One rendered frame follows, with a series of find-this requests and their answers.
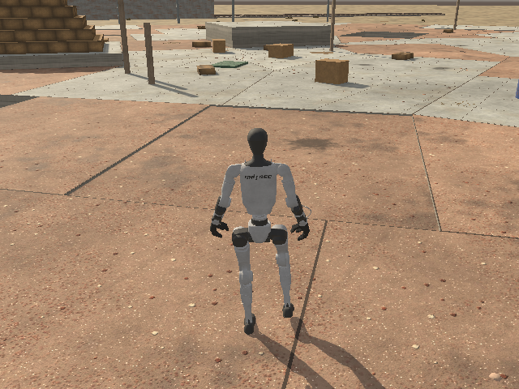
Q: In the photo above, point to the left robot hand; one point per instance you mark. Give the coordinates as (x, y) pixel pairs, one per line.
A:
(222, 226)

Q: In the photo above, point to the right robot hand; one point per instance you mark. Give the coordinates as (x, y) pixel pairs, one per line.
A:
(299, 228)

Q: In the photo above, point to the right robot foot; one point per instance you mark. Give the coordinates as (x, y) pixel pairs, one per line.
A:
(288, 311)

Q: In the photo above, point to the robot right shin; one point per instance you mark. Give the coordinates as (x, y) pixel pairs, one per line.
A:
(285, 279)

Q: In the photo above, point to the left robot upper arm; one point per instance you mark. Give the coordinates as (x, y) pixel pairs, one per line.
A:
(228, 185)

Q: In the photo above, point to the right robot upper arm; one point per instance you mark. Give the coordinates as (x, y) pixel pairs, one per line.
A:
(288, 183)

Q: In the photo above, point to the robot right forearm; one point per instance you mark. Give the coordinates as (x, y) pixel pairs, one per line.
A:
(299, 213)

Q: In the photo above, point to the robot left forearm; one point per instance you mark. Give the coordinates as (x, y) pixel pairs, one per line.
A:
(218, 213)

